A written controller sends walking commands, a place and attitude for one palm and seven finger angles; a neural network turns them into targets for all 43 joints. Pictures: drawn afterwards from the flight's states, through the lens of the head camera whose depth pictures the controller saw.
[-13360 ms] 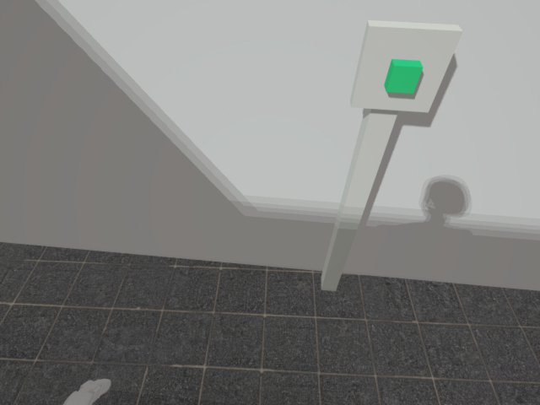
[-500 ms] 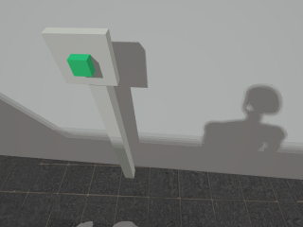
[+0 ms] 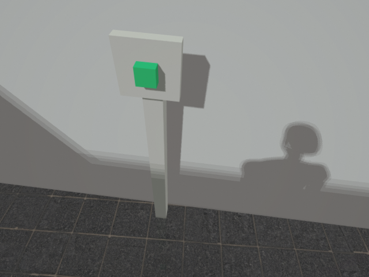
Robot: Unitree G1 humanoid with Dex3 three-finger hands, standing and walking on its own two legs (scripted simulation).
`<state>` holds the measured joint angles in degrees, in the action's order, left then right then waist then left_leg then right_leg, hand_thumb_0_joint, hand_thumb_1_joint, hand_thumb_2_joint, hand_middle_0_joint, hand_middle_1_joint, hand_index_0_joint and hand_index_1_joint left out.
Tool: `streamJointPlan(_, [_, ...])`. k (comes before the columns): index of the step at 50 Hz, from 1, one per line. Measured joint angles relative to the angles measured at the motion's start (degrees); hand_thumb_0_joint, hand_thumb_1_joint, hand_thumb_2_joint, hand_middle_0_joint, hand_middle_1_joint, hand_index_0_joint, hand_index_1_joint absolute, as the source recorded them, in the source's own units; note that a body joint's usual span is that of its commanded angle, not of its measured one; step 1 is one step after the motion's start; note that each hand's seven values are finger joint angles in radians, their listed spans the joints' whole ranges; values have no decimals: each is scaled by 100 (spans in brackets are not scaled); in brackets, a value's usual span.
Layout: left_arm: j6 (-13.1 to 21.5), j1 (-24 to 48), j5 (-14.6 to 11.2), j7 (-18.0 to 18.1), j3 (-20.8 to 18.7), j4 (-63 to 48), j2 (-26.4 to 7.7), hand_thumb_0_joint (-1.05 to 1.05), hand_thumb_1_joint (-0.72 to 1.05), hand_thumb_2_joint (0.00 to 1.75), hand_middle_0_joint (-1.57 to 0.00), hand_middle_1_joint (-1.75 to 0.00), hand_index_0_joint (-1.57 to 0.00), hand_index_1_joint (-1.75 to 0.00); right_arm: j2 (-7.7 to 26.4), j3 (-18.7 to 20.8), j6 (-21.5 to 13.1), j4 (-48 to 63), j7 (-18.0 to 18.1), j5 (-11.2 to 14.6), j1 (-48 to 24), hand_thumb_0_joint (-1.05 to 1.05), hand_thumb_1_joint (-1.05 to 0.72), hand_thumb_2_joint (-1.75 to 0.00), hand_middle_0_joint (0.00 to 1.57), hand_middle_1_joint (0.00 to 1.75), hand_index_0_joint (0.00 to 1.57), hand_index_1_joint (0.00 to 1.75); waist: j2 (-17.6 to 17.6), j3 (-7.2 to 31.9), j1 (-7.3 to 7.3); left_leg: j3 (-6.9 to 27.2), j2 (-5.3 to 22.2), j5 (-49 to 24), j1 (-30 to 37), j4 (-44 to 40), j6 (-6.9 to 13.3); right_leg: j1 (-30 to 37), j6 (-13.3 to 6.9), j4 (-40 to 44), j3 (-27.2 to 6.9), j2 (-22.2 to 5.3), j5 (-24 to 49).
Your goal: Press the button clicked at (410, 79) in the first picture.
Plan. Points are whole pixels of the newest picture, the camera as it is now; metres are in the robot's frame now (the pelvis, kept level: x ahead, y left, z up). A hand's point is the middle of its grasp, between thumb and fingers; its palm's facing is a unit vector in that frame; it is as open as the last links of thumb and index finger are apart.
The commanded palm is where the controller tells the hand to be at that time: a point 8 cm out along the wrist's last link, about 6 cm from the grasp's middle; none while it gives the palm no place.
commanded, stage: come to a stop and stand still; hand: left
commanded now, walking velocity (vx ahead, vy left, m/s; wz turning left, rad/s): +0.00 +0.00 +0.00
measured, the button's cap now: (146, 74) +0.52 +0.14 +0.18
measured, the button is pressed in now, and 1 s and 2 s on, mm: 0 0 0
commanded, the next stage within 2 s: look again from close up in 1.06 s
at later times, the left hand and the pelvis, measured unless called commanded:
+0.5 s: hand out of the picture -0.09 +0.13 -0.17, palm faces +0.06 -0.98 -0.17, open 7.4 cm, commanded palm none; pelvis -0.05 -0.01 +0.00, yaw +0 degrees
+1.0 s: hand out of the picture -0.07 +0.13 -0.18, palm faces +0.06 -0.99 -0.14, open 7.4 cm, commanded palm none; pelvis -0.04 -0.01 +0.00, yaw +0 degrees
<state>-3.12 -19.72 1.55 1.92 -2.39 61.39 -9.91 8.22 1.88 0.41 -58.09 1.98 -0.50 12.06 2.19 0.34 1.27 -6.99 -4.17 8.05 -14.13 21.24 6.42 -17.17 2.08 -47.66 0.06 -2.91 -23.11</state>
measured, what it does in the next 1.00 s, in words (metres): steps on the spot: right foot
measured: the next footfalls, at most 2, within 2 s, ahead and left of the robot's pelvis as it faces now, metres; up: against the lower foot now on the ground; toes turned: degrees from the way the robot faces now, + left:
right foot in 0.12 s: +0.03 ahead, -0.11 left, +0.00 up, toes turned +0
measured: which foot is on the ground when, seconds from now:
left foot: down 0.00-1.00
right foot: up 0.00-0.10, down 0.12-1.00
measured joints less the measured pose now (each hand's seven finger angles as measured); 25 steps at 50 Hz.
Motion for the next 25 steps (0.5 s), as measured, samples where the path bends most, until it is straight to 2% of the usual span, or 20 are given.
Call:
streamJointPlan(3, [23,-24,-7,15,75,84,100,1,91,90,-20,-29,-19,-30,32,16,-16,-119,-1,-6,112,0,-93,-89,20,30,20,30,-66,44,-73,-61,-61,-119,-16,-137,26,506,-66,1031,52,3,-106])
streamJointPlan(5, [84,-17,-17,31,111,109,145,1,91,90,-20,-29,-19,-30,46,13,-15,-224,-16,3,195,0,-93,-89,20,30,20,30,-69,62,-96,-110,-120,-177,-62,-162,14,839,-141,1833,62,-5,244])
streamJointPlan(7, [149,26,-23,60,142,171,238,1,91,90,-20,-29,-19,-30,95,25,19,-366,-28,17,256,0,-93,-89,20,30,20,30,-192,44,-105,-115,-91,-210,-79,-163,-53,992,-176,2205,73,31,395])
streamJointPlan(10, [249,-28,-40,74,207,190,354,1,91,90,-20,-29,-19,-30,150,20,60,-541,-57,17,421,1,-93,-89,20,30,20,30,-402,57,-159,-36,-19,-305,2,-281,-195,1103,-151,2384,141,114,564])
streamJointPlan(14, [299,-125,-67,106,239,251,381,0,91,90,-20,-30,-19,-30,66,-37,69,-727,-79,16,614,1,-92,-89,20,30,20,29,-408,44,-224,-23,51,-333,82,-227,-131,1205,-177,2382,152,186,603])
streamJointPlan(18, [255,-184,-65,110,244,294,400,0,91,90,-20,-29,-19,-30,-57,-72,101,-846,-77,6,793,1,-91,-89,20,30,20,29,-319,94,-275,-8,69,-352,79,-223,-162,1152,-223,2273,162,207,585])
streamJointPlan(25, [259,-356,-45,95,220,238,523,0,91,90,-20,-29,-19,-30,-157,-54,174,-905,-69,-23,926,1,-91,-89,20,30,20,29,-292,97,-211,90,29,-270,-88,-309,-279,899,-327,2192,187,208,641])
